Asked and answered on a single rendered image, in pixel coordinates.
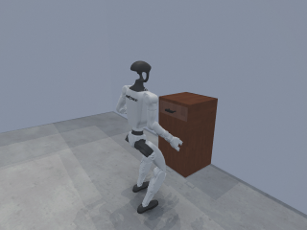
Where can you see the right robot thigh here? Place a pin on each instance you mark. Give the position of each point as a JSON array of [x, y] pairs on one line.
[[154, 153]]

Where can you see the drawer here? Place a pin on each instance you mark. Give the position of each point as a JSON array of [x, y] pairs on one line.
[[181, 112]]

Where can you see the robot left upper arm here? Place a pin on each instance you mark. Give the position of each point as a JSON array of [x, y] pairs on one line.
[[122, 100]]

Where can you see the cabinet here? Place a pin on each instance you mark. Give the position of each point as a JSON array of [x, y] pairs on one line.
[[197, 134]]

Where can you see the robot right upper arm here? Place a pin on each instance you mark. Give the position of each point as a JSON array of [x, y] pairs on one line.
[[151, 100]]

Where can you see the right robot forearm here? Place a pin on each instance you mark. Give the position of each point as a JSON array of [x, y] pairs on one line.
[[158, 130]]

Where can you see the handle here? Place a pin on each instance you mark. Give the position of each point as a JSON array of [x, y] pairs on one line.
[[170, 111]]

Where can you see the humanoid robot torso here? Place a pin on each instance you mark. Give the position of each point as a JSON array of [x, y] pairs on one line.
[[136, 110]]

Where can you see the right robot hand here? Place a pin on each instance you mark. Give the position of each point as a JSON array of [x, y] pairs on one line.
[[175, 143]]

